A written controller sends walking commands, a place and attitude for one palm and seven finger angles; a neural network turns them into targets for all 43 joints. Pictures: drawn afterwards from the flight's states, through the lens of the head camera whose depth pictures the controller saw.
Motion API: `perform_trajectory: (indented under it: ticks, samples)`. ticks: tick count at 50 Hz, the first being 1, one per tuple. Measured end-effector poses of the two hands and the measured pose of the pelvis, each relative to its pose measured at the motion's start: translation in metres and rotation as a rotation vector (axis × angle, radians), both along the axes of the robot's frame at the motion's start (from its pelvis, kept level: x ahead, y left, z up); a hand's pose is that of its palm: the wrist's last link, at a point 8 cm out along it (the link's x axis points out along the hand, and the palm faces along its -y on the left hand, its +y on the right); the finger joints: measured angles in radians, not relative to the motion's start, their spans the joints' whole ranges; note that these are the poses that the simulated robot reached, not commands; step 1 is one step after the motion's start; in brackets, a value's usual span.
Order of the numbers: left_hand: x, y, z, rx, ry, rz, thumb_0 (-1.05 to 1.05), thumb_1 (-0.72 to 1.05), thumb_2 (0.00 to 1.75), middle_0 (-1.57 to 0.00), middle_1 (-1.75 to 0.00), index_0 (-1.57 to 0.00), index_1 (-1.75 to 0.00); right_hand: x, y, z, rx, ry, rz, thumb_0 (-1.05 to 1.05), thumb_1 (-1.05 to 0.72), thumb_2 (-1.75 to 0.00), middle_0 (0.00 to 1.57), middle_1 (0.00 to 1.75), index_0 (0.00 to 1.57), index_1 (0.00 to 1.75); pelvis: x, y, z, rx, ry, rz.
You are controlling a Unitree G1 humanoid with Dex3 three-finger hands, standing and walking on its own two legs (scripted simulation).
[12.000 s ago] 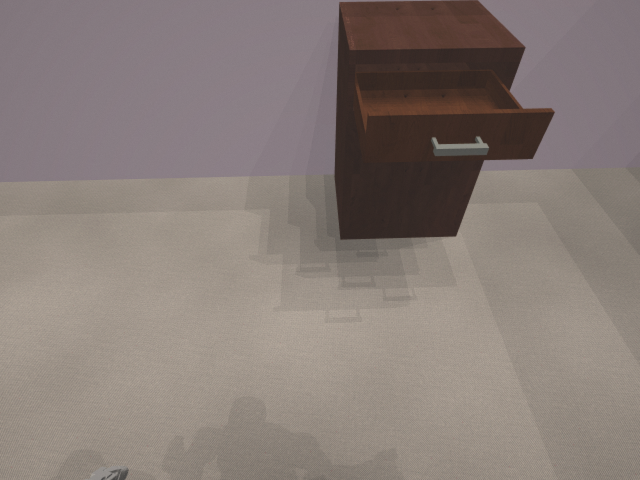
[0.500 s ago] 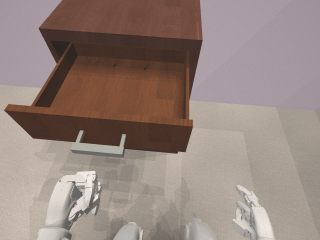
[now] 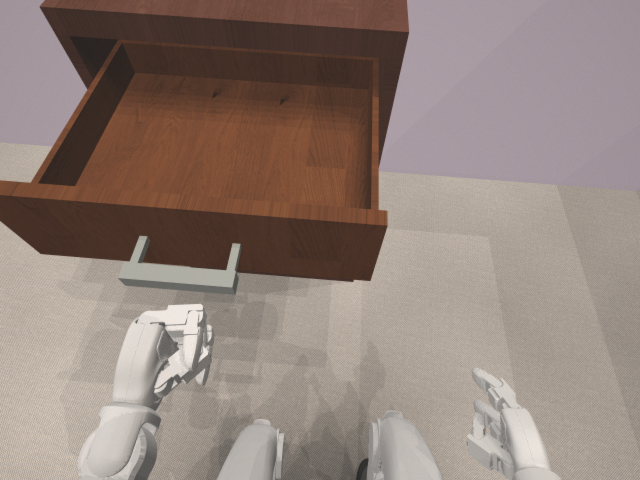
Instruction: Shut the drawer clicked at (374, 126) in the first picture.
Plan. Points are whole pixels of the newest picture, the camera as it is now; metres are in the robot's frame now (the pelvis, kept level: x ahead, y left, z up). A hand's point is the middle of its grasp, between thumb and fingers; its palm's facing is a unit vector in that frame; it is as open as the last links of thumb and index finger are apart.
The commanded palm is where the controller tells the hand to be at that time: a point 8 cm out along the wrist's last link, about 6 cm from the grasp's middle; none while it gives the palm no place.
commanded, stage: bring the fist close to the handle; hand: left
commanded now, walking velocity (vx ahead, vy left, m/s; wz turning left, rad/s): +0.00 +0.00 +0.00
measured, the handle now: (184, 263) +0.36 +0.18 +0.04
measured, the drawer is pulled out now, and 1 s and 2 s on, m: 0.29 0.27 0.13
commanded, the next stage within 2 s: push the drawer shut in 0.34 s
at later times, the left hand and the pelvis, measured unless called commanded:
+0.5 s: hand (203, 354) +0.26 +0.14 +0.04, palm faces -0.07 -1.00 -0.05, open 3.3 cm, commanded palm +0.25 +0.20 +0.04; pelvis +0.00 +0.00 +0.00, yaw +0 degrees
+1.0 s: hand (207, 310) +0.31 +0.14 +0.03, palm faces -0.09 -1.00 -0.04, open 3.1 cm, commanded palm +0.30 +0.19 +0.04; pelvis -0.01 +0.01 +0.00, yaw +0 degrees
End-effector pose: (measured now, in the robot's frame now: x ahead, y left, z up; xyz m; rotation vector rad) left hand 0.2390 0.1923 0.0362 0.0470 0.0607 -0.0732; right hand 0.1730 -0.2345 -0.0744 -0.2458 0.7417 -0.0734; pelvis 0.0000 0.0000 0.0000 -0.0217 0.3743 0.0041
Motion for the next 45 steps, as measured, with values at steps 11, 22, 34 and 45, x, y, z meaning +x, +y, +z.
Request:
perform_trajectory:
  ticks: [11, 22, 34, 45]
  samples:
    - [-0.004, -0.005, 0.005, 0.009, 0.000, 0.007, 0.02, 0.90, 0.90, -1.40, -1.60, -1.39, -1.60, -0.005, 0.001, -0.003, 0.018, 0.024, -0.005, 0.01, -0.91, -0.90, 0.21, 0.30, 0.20, 0.30, -0.001, -0.001, 0.001, 0.005, -0.001, -0.001]
    - [-0.002, 0.002, 0.004, 0.008, -0.004, 0.007, 0.02, 0.90, 0.90, -1.40, -1.60, -1.39, -1.60, -0.002, -0.003, -0.001, 0.002, 0.017, -0.008, 0.01, -0.91, -0.90, 0.21, 0.30, 0.20, 0.30, -0.002, -0.003, 0.001, 0.002, -0.002, 0.002]
    - [0.018, 0.008, 0.002, 0.003, -0.025, -0.001, 0.02, 0.90, 0.90, -1.40, -1.60, -1.40, -1.60, -0.004, -0.003, -0.001, -0.016, 0.028, -0.009, 0.01, -0.91, -0.90, 0.21, 0.30, 0.20, 0.30, -0.003, 0.000, 0.001, -0.004, 0.000, 0.005]
    - [0.038, 0.009, 0.000, -0.002, -0.022, -0.012, 0.00, 0.89, 0.93, -1.40, -1.60, -1.39, -1.60, -0.018, 0.002, -0.006, -0.017, 0.087, -0.015, 0.01, -0.91, -0.90, 0.21, 0.30, 0.20, 0.30, -0.006, 0.007, 0.004, -0.006, 0.002, 0.007]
